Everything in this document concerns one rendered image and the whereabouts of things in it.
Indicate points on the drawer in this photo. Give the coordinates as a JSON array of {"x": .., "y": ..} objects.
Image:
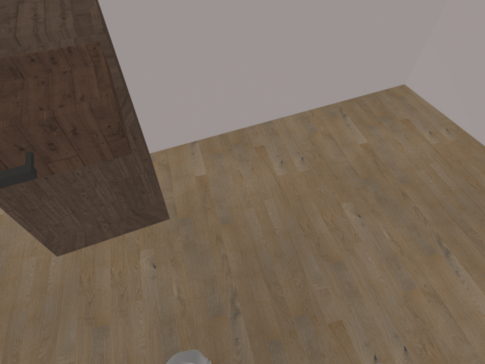
[{"x": 61, "y": 105}]

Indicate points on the cabinet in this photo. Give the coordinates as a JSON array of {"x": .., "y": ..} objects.
[{"x": 75, "y": 209}]

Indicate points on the handle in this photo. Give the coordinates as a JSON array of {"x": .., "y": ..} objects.
[{"x": 19, "y": 174}]

